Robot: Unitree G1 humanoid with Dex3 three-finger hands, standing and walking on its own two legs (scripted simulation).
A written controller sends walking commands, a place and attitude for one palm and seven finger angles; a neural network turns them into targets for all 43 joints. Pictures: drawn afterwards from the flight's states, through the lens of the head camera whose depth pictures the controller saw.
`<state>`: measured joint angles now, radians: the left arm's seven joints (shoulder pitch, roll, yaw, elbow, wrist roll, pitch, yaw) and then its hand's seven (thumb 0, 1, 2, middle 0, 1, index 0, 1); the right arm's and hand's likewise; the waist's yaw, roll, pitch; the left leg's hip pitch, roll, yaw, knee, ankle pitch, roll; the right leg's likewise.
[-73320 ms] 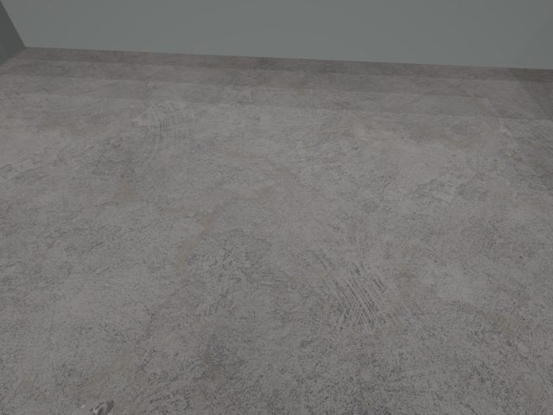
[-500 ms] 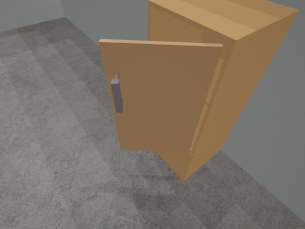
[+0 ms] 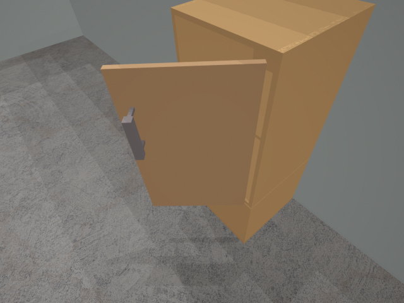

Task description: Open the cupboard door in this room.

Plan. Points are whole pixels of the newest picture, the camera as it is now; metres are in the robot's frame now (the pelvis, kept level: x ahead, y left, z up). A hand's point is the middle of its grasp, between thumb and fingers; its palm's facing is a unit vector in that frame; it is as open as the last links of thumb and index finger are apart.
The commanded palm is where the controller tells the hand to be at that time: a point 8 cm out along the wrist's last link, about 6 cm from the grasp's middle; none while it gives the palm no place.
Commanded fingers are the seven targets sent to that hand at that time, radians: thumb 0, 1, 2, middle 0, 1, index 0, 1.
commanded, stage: raise the hand with hooked fingers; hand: left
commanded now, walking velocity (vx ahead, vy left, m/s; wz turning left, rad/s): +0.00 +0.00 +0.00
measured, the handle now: (136, 133) +0.50 +0.20 +0.04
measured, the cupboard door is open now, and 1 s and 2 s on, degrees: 49 49 49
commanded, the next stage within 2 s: none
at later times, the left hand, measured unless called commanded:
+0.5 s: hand (102, 301) +0.14 +0.21 -0.05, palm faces +0.14 -0.99 +0.01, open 9.0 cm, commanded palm +0.13 +0.26 -0.03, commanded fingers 0.00 0.32 0.65 -0.24 -0.68 -0.24 -0.68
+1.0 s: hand (80, 259) +0.20 +0.25 +0.00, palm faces +0.07 -1.00 -0.05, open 12.0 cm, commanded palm +0.17 +0.30 +0.01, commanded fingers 0.00 -0.27 0.40 -0.28 -1.05 -0.28 -1.05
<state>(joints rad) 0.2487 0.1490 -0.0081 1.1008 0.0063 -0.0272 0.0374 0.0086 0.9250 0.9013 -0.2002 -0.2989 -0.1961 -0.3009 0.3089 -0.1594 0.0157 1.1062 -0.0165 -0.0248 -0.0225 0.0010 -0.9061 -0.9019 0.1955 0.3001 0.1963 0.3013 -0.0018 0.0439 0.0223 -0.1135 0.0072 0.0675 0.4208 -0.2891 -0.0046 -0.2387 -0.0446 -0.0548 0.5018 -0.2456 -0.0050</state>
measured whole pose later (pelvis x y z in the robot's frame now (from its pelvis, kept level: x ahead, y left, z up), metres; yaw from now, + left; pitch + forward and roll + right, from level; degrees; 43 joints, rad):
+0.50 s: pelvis -0.03 -0.01 -0.08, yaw +2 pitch +11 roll +0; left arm 0.43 0.19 0.22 0.14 -0.31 -0.48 -0.36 0.01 0.54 0.75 -0.23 -0.53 -0.22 -0.53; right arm 0.13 -0.30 -0.07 0.47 0.03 -0.28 -0.04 0.01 -0.90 -0.90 0.19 0.30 0.19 0.30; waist 0.05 -0.03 -0.12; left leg -0.74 0.03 0.00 1.09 -0.55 -0.02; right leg -0.81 -0.06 -0.10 1.07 -0.46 -0.03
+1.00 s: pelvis -0.03 +0.02 -0.06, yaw +2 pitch +10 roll -1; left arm 0.27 0.29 0.29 0.10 -0.33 -0.33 -0.34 0.00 -0.05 0.50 -0.27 -0.91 -0.26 -0.91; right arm 0.31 -0.28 0.02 0.58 0.03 -0.26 -0.07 0.01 -0.90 -0.90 0.20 0.30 0.20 0.30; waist 0.00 0.02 -0.09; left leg -0.66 0.02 0.01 0.98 -0.50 0.02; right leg -0.71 -0.06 -0.09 0.92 -0.38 0.01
